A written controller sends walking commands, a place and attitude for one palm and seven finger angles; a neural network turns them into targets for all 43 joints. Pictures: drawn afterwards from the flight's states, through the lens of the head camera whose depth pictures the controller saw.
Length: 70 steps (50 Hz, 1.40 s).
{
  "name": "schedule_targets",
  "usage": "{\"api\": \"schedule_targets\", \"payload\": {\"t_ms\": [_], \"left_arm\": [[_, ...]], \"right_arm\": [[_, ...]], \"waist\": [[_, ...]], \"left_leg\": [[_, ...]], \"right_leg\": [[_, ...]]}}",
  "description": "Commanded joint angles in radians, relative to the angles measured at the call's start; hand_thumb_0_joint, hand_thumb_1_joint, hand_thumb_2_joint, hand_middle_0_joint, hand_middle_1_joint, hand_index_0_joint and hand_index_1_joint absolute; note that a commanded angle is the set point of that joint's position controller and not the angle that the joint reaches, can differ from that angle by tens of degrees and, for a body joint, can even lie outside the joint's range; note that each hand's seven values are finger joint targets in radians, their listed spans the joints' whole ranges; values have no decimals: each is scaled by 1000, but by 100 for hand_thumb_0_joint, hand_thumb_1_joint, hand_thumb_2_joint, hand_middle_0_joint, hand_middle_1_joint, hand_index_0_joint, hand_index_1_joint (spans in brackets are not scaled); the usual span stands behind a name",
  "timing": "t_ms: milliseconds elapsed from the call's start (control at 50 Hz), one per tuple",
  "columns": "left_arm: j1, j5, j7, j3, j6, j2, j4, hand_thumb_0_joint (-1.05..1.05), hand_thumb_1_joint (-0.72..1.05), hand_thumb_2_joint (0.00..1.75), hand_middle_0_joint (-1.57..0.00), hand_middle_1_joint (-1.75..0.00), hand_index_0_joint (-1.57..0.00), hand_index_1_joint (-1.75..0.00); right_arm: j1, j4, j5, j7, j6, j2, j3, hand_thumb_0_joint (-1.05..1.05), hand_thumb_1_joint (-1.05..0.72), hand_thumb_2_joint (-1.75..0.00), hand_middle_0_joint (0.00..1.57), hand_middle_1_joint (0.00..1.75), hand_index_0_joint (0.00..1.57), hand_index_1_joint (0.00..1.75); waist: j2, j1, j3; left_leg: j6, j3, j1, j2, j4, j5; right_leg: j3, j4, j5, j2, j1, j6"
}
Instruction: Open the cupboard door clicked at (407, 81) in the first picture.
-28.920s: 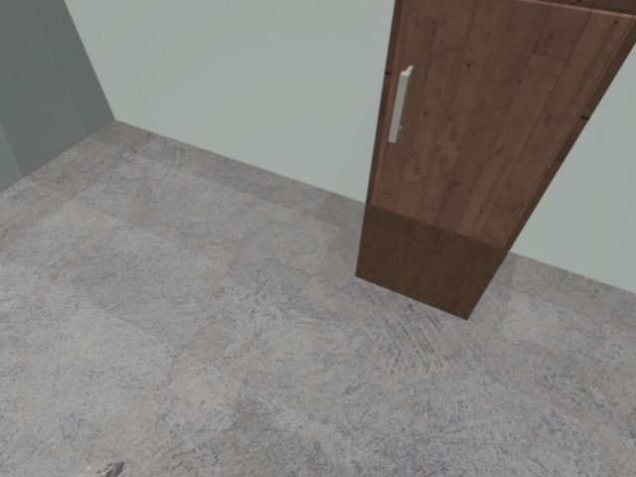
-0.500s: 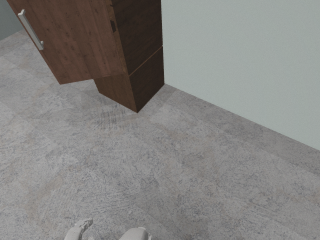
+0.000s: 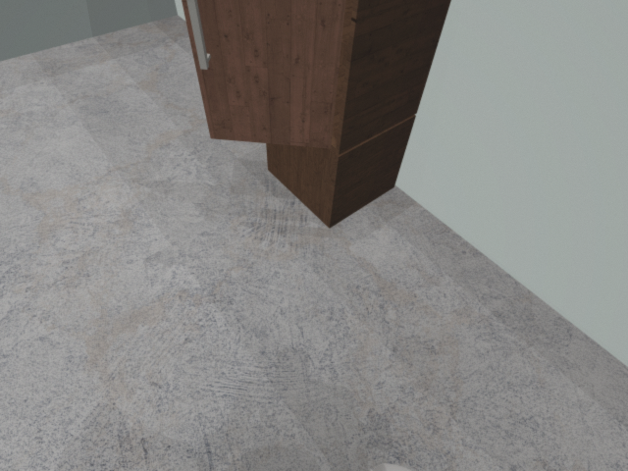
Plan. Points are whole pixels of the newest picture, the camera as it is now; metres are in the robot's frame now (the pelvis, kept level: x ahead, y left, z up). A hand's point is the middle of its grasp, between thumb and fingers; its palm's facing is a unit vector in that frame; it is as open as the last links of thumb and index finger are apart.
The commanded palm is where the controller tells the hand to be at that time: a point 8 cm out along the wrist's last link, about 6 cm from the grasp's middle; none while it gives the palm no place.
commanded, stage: take the last steps up to it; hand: left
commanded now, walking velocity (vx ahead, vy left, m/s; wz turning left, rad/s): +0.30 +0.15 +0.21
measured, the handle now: (200, 31) +1.04 +0.39 +0.01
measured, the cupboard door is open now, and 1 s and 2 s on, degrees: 46 46 46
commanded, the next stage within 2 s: come to a stop and stand still in 1.30 s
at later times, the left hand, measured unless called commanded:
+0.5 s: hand out of the picture +0.06 +0.18 -0.16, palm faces +0.21 -0.96 -0.18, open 7.4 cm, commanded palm none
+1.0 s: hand (172, 295) +0.39 +0.29 -0.15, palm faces +0.08 -0.97 -0.21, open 7.4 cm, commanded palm none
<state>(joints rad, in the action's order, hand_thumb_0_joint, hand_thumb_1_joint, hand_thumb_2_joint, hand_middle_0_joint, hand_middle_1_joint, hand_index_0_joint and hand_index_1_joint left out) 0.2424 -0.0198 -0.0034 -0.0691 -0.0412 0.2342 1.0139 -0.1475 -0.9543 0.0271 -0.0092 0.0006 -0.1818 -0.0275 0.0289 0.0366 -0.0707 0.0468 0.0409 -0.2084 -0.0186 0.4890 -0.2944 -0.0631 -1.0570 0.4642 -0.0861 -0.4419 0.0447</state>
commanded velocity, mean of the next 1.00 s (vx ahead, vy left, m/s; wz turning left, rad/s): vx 0.30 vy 0.09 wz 0.02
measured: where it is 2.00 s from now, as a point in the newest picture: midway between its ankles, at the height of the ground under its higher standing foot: (286, 377)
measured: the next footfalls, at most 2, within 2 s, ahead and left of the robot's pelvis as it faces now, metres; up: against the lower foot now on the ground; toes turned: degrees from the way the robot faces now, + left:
right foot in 0.20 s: +0.10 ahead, -0.13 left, +0.00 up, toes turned -4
left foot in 0.60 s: +0.24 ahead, +0.20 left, +0.00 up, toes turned +16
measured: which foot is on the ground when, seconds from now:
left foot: down 0.00-0.18, up 0.20-0.58, down 0.60-1.00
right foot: up 0.00-0.18, down 0.20-0.60, up 0.62-1.00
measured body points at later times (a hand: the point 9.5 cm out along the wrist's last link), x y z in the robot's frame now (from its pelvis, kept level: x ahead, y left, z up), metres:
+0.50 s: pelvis +0.11 +0.02 +0.01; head +0.15 +0.02 +0.46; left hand +0.05 +0.23 -0.15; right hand +0.18 -0.22 -0.15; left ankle +0.16 +0.18 -0.69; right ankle +0.06 -0.12 -0.74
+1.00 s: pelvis +0.28 +0.10 +0.00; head +0.31 +0.08 +0.45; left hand +0.39 +0.34 -0.13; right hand +0.26 -0.12 -0.17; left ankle +0.20 +0.18 -0.74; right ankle +0.38 +0.00 -0.72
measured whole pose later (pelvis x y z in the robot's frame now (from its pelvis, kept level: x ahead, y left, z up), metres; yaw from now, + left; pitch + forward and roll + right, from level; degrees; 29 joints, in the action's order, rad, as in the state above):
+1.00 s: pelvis +0.28 +0.10 +0.00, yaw +4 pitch +0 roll +3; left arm 0.10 -0.02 -0.02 -0.06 0.01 0.17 0.98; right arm -0.36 -1.10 0.04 -0.01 0.05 -0.15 -0.03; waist 0.01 -0.02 -0.05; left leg 0.03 0.22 -0.04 -0.02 0.36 -0.32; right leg -0.09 -0.73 0.22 -0.10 -0.49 0.00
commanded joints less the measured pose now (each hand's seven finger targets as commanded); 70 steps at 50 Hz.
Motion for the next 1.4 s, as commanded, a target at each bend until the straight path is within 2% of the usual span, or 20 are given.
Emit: {"api": "schedule_targets", "payload": {"t_ms": [0,80,140,180,200,300,460,540,560,580,600,640,740,940,1000,1020,1060,1120,1180,1380], "left_arm": [[-76,-3,-16,-1,41,36,-103,0,90,90,-20,-30,-20,-30],[-59,-4,-20,1,52,20,-106,0,90,90,-20,-30,-20,-30],[135,-10,-12,-21,69,62,-41,0,90,90,-20,-30,-20,-30],[266,-9,6,-45,77,211,-21,0,90,90,-20,-30,-20,-30],[221,-2,14,-41,83,189,-27,0,90,90,-20,-30,-20,-30],[66,-2,19,-9,113,57,-35,0,90,90,-20,-30,-20,-30],[172,-14,15,-11,122,78,59,0,90,90,-20,-30,-20,-30],[132,-8,16,-20,102,92,58,0,90,90,-20,-30,-20,-30],[138,-7,12,-14,98,56,54,0,90,90,-20,-30,-20,-30],[169,5,6,-6,93,-8,27,0,90,90,-20,-30,-20,-30],[95,2,12,4,94,-21,-16,0,90,90,-20,-30,-20,-30],[-5,5,11,4,95,-19,-23,0,90,90,-20,-30,-20,-30],[51,-6,-7,4,67,-56,17,0,90,90,-20,-30,-20,-30],[-138,-5,-18,7,59,-31,-85,0,90,90,-20,-30,-20,-30],[-13,-7,-16,-4,71,4,-56,0,90,90,-20,-30,-20,-30],[110,-9,-11,-16,82,50,-15,0,90,90,-20,-30,-20,-30],[285,11,9,-42,98,171,34,0,90,90,-20,-30,-20,-30],[65,12,18,-10,104,62,-23,0,90,90,-20,-30,-20,-30],[38,5,18,5,121,5,-11,0,90,90,-20,-30,-20,-30],[87,-1,14,-1,111,60,63,0,90,90,-20,-30,-20,-30]], "right_arm": [[-116,0,-3,-11,22,-182,-45,0,-90,-90,20,30,20,30],[-114,-13,0,-4,16,-185,-50,0,-90,-90,20,30,20,30],[-64,-5,-11,2,15,-156,-46,0,-90,-90,20,30,20,30],[-24,52,-9,14,13,-109,-40,0,-90,-90,20,30,20,30],[6,49,0,17,6,-137,-49,0,-90,-90,20,30,20,30],[-93,-38,2,44,-19,-63,-45,0,-90,-90,20,30,20,30],[16,3,-6,61,11,-10,-29,0,-90,-90,20,30,20,30],[-136,-40,-2,48,37,-54,-34,0,-90,-90,20,30,20,30],[-268,-81,2,37,43,-126,-52,0,-90,-90,20,30,20,30],[-400,-105,15,18,50,-247,-84,0,-90,-90,20,30,20,30],[-452,-120,10,3,39,-274,-85,0,-90,-90,20,30,20,30],[-315,-95,3,-15,46,-198,-66,0,-90,-90,20,30,20,30],[-221,-79,1,-20,82,-83,-32,0,-90,-90,20,30,20,30],[-253,-120,8,-9,66,-106,-30,0,-90,-90,20,30,20,30],[-239,-135,4,-8,59,-111,-27,0,-90,-90,20,30,20,30],[-230,-132,-6,-4,61,-96,-26,0,-90,-90,20,30,20,30],[-231,-94,-17,4,53,-80,-27,0,-90,-90,20,30,20,30],[-143,-97,-10,3,38,-35,-29,0,-90,-90,20,30,20,30],[-228,-134,-3,10,15,8,-24,0,-90,-90,20,30,20,30],[-106,-77,-6,20,36,-2,-17,0,-90,-90,20,30,20,30]], "waist": [[-162,-54,40],[-157,-36,31],[-34,65,41],[266,115,28],[240,88,-29],[121,-32,-27],[152,16,-27],[117,-65,30],[-44,-116,111],[-320,-157,209],[-325,-175,212],[-279,-133,147],[-116,-36,60],[-92,-42,-41],[-47,21,9],[31,73,66],[338,95,169],[40,7,32],[82,-51,46],[93,-32,17]], "left_leg": [[157,-222,105,237,-230,178],[149,-229,32,212,-207,64],[61,-133,-230,93,15,-116],[-22,-51,-514,-24,536,-337],[-28,-118,-528,30,667,-229],[-81,-55,-403,114,647,100],[-80,74,-312,83,207,85],[-47,133,30,20,-8,94],[-33,76,222,73,-37,81],[53,-272,395,318,-91,120],[123,-397,390,414,-192,132],[144,-337,255,416,-219,127],[119,-71,114,323,-270,380],[116,-2,77,303,-276,286],[69,41,35,242,-83,332],[31,88,-74,175,107,305],[-35,69,-355,12,656,-299],[-50,-60,-379,125,697,-59],[-75,-16,-272,126,542,19],[-73,60,-133,61,72,76]], "right_leg": [[-9,114,-48,-12,-83,-3],[-57,345,-63,30,73,-7],[-21,597,-158,-1,461,-25],[574,901,144,-445,541,-196],[635,951,244,-448,412,-221],[102,918,-125,-259,233,-113],[-38,833,-406,-249,349,-122],[-88,640,-413,-206,244,-94],[-128,414,-369,-154,169,-74],[-176,127,4,-11,-53,-33],[-70,-87,171,31,-164,-55],[46,-265,6,-41,-254,-73],[32,-99,-159,-61,-159,-43],[-29,351,-247,-17,-10,-56],[-74,492,-277,41,237,-78],[6,539,-290,-7,443,-110],[561,791,-381,-375,612,-276],[292,832,-382,-286,345,-229],[93,861,-467,-195,245,-190],[53,772,-471,-193,286,-184]]}}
